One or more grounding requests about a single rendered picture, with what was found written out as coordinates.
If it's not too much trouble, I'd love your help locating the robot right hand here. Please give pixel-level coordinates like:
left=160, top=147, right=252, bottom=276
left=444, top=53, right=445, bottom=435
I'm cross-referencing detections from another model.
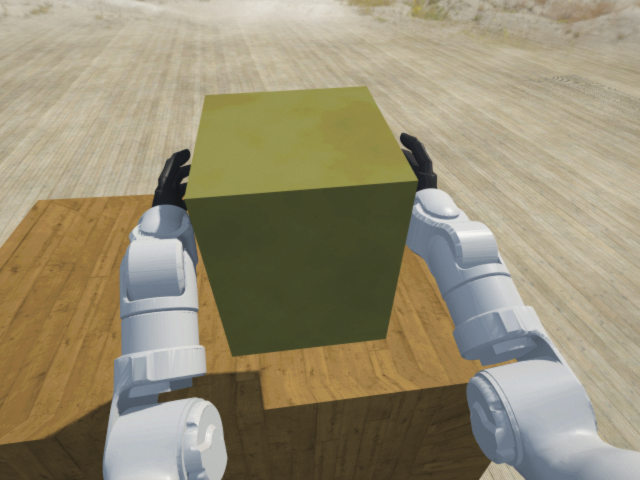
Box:
left=400, top=133, right=438, bottom=192

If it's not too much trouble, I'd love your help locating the pedestal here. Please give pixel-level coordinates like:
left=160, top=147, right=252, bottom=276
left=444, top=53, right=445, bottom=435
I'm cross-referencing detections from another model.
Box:
left=0, top=194, right=518, bottom=480

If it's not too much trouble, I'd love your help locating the robot left hand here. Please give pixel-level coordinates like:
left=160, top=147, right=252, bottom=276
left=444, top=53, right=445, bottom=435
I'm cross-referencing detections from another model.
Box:
left=152, top=149, right=191, bottom=221

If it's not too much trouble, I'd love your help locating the left robot forearm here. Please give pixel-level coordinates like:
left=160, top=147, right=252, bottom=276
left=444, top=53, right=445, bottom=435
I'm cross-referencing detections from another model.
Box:
left=103, top=205, right=207, bottom=480

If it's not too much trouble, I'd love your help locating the robot right upper arm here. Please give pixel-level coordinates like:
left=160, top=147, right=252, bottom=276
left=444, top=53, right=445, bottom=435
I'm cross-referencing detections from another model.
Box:
left=466, top=356, right=640, bottom=480

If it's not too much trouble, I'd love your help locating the carton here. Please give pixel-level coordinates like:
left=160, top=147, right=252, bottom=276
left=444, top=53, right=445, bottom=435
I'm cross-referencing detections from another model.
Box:
left=184, top=86, right=418, bottom=357

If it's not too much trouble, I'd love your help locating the right robot forearm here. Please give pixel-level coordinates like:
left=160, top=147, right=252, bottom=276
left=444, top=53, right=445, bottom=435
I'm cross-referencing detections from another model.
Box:
left=406, top=188, right=597, bottom=431

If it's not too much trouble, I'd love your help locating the robot left upper arm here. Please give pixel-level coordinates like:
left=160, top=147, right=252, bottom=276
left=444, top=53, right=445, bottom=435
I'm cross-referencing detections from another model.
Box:
left=104, top=397, right=227, bottom=480

